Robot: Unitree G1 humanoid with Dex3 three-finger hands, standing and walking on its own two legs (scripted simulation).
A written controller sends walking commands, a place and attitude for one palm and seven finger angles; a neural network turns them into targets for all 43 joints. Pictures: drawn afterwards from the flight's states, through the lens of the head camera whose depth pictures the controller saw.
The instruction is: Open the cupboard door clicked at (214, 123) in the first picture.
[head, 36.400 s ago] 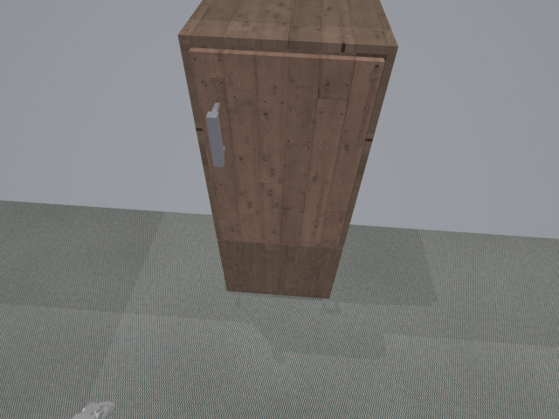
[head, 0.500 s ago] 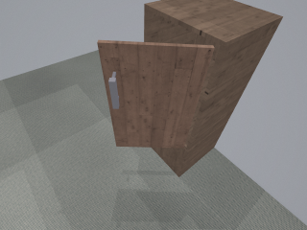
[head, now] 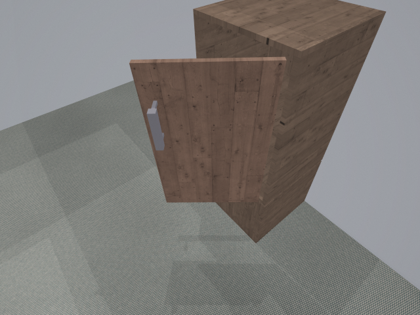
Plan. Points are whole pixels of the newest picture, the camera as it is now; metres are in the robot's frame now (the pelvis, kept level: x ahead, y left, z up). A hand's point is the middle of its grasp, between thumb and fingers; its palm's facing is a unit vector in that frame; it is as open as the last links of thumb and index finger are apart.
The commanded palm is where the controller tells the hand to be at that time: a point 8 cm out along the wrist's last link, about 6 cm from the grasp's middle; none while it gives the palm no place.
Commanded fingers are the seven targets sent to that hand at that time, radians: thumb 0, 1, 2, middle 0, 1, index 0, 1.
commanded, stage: look again from close up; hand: left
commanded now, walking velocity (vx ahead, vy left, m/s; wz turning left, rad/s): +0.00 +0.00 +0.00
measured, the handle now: (157, 125) +0.58 +0.18 +0.03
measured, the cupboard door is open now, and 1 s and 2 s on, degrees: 50 50 50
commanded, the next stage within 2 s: raise the hand with hooked fingers in 0.24 s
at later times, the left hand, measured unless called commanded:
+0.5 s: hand (130, 310) +0.15 +0.17 -0.06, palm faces +0.28 -0.94 -0.19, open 7.4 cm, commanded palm +0.11 +0.20 -0.06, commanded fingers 0.00 0.69 0.81 -0.22 -0.44 -0.22 -0.44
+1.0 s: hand (128, 284) +0.18 +0.17 -0.02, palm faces +0.04 -0.99 -0.10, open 10.0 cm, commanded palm +0.15 +0.23 -0.02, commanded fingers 0.00 0.11 0.56 -0.26 -0.81 -0.26 -0.81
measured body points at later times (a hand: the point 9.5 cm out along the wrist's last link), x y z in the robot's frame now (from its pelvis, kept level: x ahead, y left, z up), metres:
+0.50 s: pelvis +0.00 -0.04 +0.00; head +0.00 -0.05 +0.45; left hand +0.13 +0.21 -0.04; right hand +0.06 -0.28 -0.14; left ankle +0.00 +0.08 -0.74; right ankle +0.00 -0.15 -0.74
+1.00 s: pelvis -0.02 -0.05 -0.08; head +0.04 -0.03 +0.36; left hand +0.17 +0.22 -0.01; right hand +0.21 -0.25 -0.16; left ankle +0.00 +0.08 -0.74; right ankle +0.00 -0.15 -0.74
